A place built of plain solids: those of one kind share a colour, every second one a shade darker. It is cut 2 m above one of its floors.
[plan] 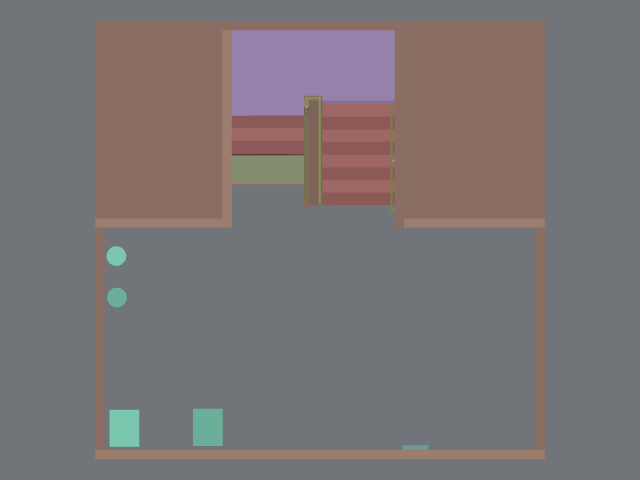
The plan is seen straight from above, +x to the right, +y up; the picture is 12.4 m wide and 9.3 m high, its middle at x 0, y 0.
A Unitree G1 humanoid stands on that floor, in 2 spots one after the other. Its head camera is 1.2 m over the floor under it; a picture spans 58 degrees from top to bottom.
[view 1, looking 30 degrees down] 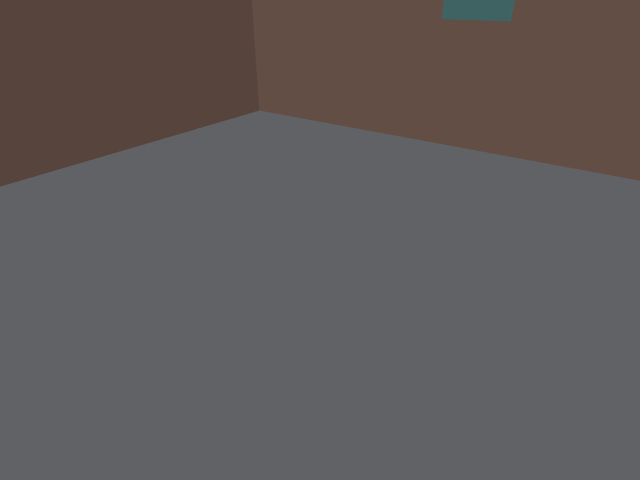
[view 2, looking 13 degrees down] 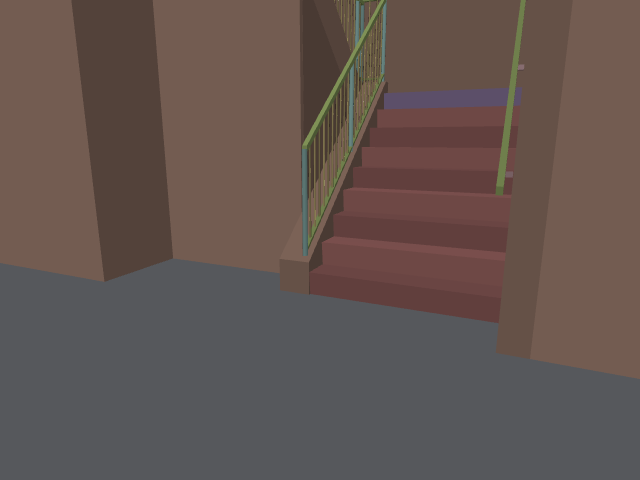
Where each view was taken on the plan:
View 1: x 0.71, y -0.32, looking -55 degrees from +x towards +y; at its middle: ground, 2.40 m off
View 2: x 1.45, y -2.27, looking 114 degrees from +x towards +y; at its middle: wall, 3.54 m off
